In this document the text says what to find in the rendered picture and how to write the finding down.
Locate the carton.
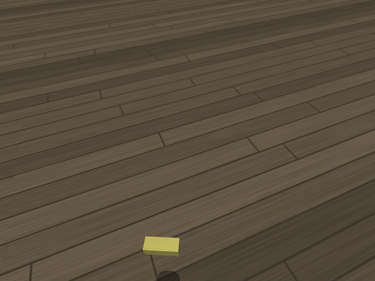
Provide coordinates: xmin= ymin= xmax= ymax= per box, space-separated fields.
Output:
xmin=143 ymin=237 xmax=180 ymax=256

